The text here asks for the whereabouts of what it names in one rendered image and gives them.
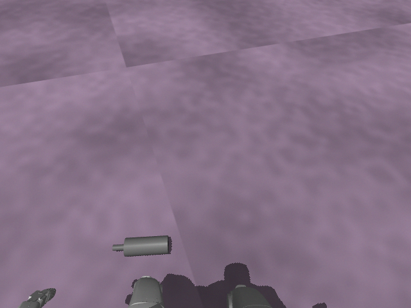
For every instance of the bottle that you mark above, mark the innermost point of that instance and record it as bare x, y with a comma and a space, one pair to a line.
135, 246

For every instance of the left robot hand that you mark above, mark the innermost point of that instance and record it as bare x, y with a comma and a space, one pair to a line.
38, 299

